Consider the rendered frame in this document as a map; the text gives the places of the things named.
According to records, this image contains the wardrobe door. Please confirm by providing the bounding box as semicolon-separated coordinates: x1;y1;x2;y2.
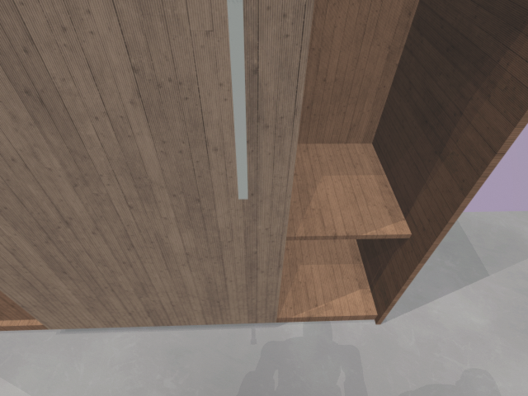
0;0;314;330
0;291;35;320

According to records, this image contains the handle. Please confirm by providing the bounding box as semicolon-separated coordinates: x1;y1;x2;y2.
227;0;248;200

